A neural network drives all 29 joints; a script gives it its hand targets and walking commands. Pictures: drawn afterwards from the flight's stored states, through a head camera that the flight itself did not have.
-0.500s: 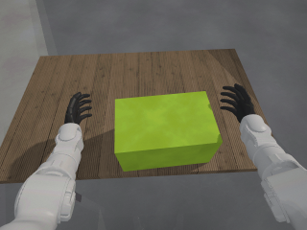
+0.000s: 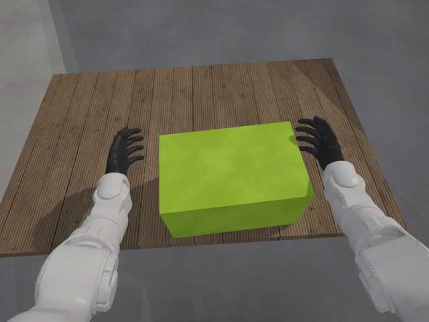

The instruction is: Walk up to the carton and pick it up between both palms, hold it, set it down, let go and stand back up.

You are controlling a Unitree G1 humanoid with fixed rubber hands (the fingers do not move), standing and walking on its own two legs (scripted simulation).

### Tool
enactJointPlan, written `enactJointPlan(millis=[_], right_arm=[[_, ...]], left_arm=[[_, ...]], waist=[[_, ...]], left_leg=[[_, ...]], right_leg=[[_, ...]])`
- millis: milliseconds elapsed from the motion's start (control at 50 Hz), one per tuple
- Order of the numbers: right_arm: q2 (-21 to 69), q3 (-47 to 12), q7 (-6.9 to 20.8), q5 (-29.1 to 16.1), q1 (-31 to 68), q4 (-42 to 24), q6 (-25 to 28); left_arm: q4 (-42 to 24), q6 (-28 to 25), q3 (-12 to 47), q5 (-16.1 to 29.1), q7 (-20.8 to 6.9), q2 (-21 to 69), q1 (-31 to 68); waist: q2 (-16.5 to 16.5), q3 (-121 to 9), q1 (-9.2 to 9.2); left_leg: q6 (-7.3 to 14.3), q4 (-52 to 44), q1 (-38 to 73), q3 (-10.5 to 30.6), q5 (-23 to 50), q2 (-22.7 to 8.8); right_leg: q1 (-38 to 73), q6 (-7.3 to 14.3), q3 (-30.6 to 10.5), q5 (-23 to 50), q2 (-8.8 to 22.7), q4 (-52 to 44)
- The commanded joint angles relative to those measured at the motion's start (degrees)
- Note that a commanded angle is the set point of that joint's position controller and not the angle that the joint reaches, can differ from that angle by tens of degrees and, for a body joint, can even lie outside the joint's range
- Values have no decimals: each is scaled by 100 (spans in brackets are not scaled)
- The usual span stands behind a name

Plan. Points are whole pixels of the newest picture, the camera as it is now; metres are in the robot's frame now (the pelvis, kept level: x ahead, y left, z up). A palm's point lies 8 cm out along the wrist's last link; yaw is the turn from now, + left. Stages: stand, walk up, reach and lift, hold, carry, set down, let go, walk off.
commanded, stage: reach and lift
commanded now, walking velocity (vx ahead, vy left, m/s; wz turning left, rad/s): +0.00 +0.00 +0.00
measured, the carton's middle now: (230, 181) +0.41 +0.01 -0.04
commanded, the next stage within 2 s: none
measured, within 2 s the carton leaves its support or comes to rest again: neither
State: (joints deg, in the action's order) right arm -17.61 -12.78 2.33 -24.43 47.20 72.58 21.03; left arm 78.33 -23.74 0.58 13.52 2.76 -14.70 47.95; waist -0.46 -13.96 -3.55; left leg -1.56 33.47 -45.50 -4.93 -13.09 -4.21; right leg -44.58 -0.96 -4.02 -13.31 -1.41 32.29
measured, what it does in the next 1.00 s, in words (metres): stands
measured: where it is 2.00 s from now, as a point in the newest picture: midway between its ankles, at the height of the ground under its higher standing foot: outside the picture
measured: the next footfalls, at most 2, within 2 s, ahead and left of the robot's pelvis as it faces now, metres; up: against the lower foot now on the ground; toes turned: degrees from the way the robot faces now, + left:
none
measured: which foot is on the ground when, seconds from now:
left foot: down 0.00-1.00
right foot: down 0.00-1.00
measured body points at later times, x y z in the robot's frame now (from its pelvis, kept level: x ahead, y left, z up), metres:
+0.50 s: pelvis +0.00 +0.00 +0.00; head +0.10 +0.00 +0.44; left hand +0.42 +0.21 +0.01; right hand +0.45 -0.16 +0.02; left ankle +0.00 +0.13 -0.72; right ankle +0.00 -0.13 -0.72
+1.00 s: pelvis +0.00 +0.00 +0.00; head +0.10 +0.00 +0.44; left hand +0.42 +0.21 +0.01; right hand +0.45 -0.16 +0.02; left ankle +0.00 +0.13 -0.72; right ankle +0.00 -0.13 -0.72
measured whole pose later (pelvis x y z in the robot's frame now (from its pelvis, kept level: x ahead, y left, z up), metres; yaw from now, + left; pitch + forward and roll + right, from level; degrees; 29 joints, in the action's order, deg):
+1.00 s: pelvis +0.00 +0.00 +0.00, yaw +0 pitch +25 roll -1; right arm -13.8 -2.3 -0.9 -9.5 47.3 73.1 22.3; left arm 79.6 -27.6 -4.8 12.2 4.9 -8.6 48.0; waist 0.1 -14.0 -3.6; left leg -1.0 34.9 -46.1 -4.9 -14.0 -4.6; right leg -44.6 -1.1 -4.0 -13.2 -1.7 32.4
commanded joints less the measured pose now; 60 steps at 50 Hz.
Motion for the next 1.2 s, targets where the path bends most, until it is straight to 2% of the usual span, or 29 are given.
enactJointPlan(millis=[0, 80, 120, 140, 160, 220, 280, 300, 320, 340, 360, 460, 480, 520, 600, 620, 680, 720, 740, 820, 880, 900, 920, 1020, 1040, 1060, 1100, 1120, 1180], right_arm=[[-464, 331, -111, 302, 2808, -450, 493], [-236, 437, -185, 402, 2873, -335, 499], [-201, 437, -178, 382, 2949, -384, 502], [-189, 461, -184, 408, 2898, -373, 499], [-94, 394, -182, 377, 2921, -360, 484], [-29, 415, -177, 395, 2944, -382, 502], [58, 397, -178, 396, 2964, -371, 454], [69, 467, -191, 463, 2968, -362, 466], [97, 427, -200, 458, 2968, -417, 473], [80, 494, -219, 508, 2955, -400, 471], [124, 460, -222, 516, 2967, -427, 462], [255, 541, -282, 605, 2973, -471, 438], [338, 451, -277, 589, 3009, -466, 425], [406, 511, -298, 652, 3036, -482, 419], [492, 592, -273, 721, 2978, -482, 419], [509, 617, -277, 744, 3060, -615, 428], [608, 666, -278, 817, 2986, -613, 407], [720, 641, -241, 831, 2994, -630, 409], [760, 702, -241, 905, 2985, -598, 391], [1028, 846, -187, 1105, 2925, -620, 405], [1400, 991, -103, 1400, 2975, -631, 458], [1636, 1051, -66, 1559, 2974, -649, 474], [2041, 1064, 12, 1763, 2997, -688, 497], [4399, 1524, 472, 3260, 2816, -515, 755], [4491, 1688, 470, 3411, 2673, -364, 781], [4595, 1734, 496, 3518, 2589, -208, 795], [4673, 1831, 505, 3647, 2606, -105, 849], [4688, 1787, 515, 3661, 2618, -75, 851], [4676, 1808, 512, 3765, 2508, 133, 851]], left_arm=[[-739, -381, -252, 54, 27, -111, 2225], [-596, -398, -253, -32, 79, 117, 2319], [-713, -407, -279, -45, 138, 189, 2351], [-774, -414, -274, -62, 154, 188, 2398], [-729, -416, -277, -65, 161, 255, 2392], [-856, -455, -320, -118, 222, 327, 2390], [-792, -461, -353, -134, 251, 409, 2383], [-819, -461, -356, -182, 261, 456, 2388], [-803, -485, -453, -218, 286, 463, 2325], [-844, -486, -430, -227, 290, 434, 2398], [-805, -482, -464, -256, 286, 471, 2364], [-783, -528, -536, -312, 286, 546, 2363], [-672, -534, -567, -308, 279, 586, 2310], [-608, -561, -564, -317, 253, 624, 2370], [-754, -610, -584, -393, 274, 764, 2400], [-796, -608, -597, -371, 274, 793, 2404], [-717, -626, -640, -419, 258, 837, 2416], [-692, -643, -685, -454, 254, 934, 2364], [-685, -629, -681, -491, 235, 972, 2378], [-780, -705, -803, -650, 175, 1125, 2418], [-600, -719, -920, -876, 57, 1479, 2341], [-647, -744, -910, -986, -6, 1667, 2419], [-673, -796, -949, -1098, -86, 1904, 2525], [-251, -993, -1033, -2008, -730, 3716, 2592], [-215, -1016, -979, -2070, -756, 3786, 2572], [-154, -1025, -1020, -2139, -759, 3880, 2501], [-56, -1076, -984, -2160, -770, 3872, 2527], [64, -1103, -1043, -2186, -766, 3798, 2460], [237, -1154, -1101, -2220, -763, 3687, 2349]], waist=[[102, -4090, -325], [120, -3914, -259], [208, -3954, -349], [227, -3966, -270], [198, -3946, -337], [281, -4003, -354], [228, -3829, -369], [223, -3879, -313], [158, -3946, -413], [142, -4017, -329], [130, -4040, -380], [75, -3994, -321], [-6, -3966, -394], [-20, -3886, -334], [70, -3954, -309], [79, -3960, -357], [14, -3922, -316], [73, -3849, -389], [-20, -3849, -313], [56, -3864, -344], [5, -3719, -403], [4, -3765, -312], [-12, -3750, -354], [-75, -3311, -191], [-46, -3209, -54], [44, -3094, -120], [109, -3090, -97], [90, -3002, -161], [6, -2747, -168]], left_leg=[[-438, 774, 2315, 134, 3319, 188], [-431, 812, 2175, 135, 3093, 201], [-455, 810, 2301, 157, 3140, 171], [-465, 856, 2441, 147, 3199, 159], [-456, 884, 2461, 161, 3234, 152], [-483, 879, 2492, 162, 3265, 150], [-451, 897, 2480, 152, 3167, 148], [-445, 929, 2476, 149, 3150, 152], [-446, 919, 2461, 130, 3216, 145], [-431, 941, 2482, 150, 3223, 156], [-416, 923, 2436, 135, 3168, 160], [-389, 936, 2370, 113, 3037, 172], [-372, 952, 2262, 96, 3072, 189], [-351, 955, 2179, 115, 2992, 189], [-375, 945, 2332, 117, 3057, 188], [-363, 924, 2301, 136, 3005, 195], [-343, 942, 2295, 129, 2970, 195], [-343, 919, 2231, 109, 3016, 209], [-312, 900, 2232, 132, 2894, 212], [-320, 907, 2210, 90, 2955, 230], [-310, 849, 2187, 92, 2988, 259], [-302, 833, 2228, 83, 2911, 258], [-290, 777, 2147, 50, 2861, 276], [-178, 439, 1878, -30, 2566, 365], [-177, 369, 1970, -24, 2578, 342], [-174, 368, 1951, -46, 2585, 341], [-162, 320, 1936, -59, 2531, 335], [-141, 353, 1846, -86, 2510, 344], [-102, 254, 1678, -108, 2296, 347]], right_leg=[[507, -95, 681, 2408, -198, 256], [413, -84, 693, 2197, -205, 250], [251, -44, 727, 1931, -225, 201], [194, -33, 735, 1932, -239, 189], [137, -35, 738, 1852, -243, 171], [151, -25, 751, 1826, -258, 181], [122, -19, 722, 1772, -252, 174], [115, -1, 727, 1809, -258, 195], [196, -15, 729, 1854, -257, 208], [212, -28, 702, 1938, -252, 195], [242, -34, 696, 1939, -254, 202], [375, -40, 671, 1966, -243, 244], [437, -43, 639, 2096, -219, 254], [384, -65, 635, 2145, -207, 305], [375, -47, 678, 2018, -235, 282], [327, -21, 668, 1929, -219, 256], [335, -38, 670, 1951, -227, 263], [367, -23, 661, 1963, -219, 273], [342, -27, 679, 1897, -227, 232], [503, -15, 654, 1973, -191, 249], [592, 3, 664, 2008, -176, 219], [626, 13, 686, 2002, -172, 205], [766, -9, 685, 2023, -144, 193], [1609, -36, 699, 2686, 43, 81], [1716, -57, 705, 2863, 40, 64], [1832, -58, 664, 2908, 67, 86], [1951, -87, 643, 2988, 74, 67], [2005, -100, 612, 3073, 104, 112], [2053, -129, 591, 2893, 119, 77]])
